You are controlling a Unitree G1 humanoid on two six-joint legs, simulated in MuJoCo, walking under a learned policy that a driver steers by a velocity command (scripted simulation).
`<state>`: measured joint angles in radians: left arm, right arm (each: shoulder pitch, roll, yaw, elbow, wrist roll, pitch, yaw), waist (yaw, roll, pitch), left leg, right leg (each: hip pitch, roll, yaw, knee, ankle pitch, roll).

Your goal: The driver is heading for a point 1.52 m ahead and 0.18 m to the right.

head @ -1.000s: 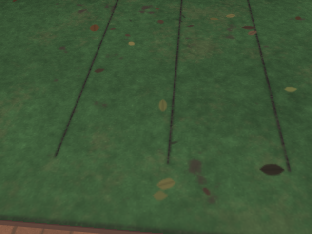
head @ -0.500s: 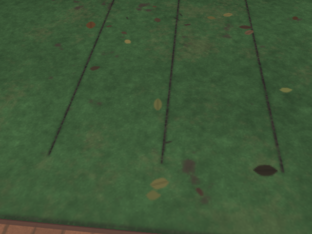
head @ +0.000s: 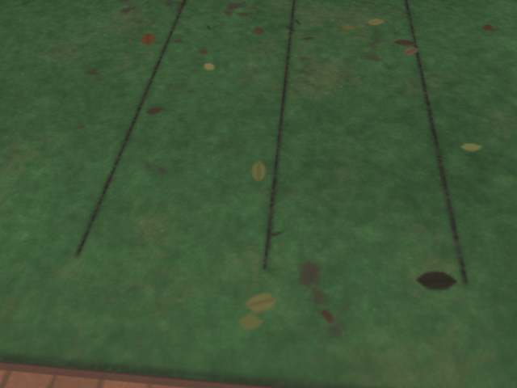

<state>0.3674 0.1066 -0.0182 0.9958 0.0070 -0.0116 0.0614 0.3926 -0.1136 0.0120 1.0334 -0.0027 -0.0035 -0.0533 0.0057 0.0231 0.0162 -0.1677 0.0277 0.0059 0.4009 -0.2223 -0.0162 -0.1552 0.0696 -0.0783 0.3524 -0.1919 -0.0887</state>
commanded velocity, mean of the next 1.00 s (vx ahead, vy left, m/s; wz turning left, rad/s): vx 0.02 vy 0.00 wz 0.00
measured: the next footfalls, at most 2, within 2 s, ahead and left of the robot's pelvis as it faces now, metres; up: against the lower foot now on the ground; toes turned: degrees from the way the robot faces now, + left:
left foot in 1.44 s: +0.34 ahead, +0.32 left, +0.17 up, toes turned +8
